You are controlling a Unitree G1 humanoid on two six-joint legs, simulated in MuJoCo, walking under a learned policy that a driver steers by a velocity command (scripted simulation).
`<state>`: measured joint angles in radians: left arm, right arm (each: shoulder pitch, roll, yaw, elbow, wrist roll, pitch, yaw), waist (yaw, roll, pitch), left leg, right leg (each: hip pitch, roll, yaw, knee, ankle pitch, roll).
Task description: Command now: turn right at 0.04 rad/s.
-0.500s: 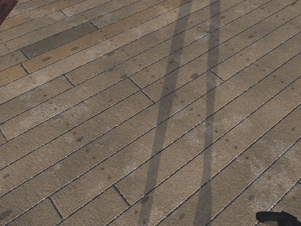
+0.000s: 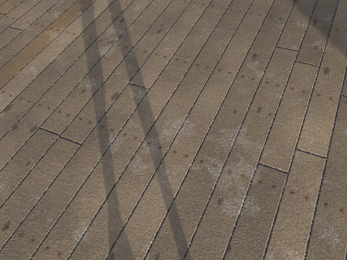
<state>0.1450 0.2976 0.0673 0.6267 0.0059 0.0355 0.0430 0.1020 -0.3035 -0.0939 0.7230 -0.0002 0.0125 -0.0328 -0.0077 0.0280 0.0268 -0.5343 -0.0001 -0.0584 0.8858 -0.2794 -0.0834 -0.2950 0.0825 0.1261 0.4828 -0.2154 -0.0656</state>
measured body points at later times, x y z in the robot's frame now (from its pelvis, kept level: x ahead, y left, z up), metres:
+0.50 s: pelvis +0.01 -0.01 -0.01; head +0.05 +0.00 +0.44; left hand +0.08 +0.31 -0.09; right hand +0.26 -0.24 -0.10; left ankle +0.01 +0.15 -0.73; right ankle +0.06 -0.10 -0.74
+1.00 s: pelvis +0.09 +0.09 -0.01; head +0.11 +0.11 +0.44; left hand -0.02 +0.35 -0.14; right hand +0.36 -0.05 -0.09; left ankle +0.03 +0.19 -0.74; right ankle +0.07 -0.07 -0.69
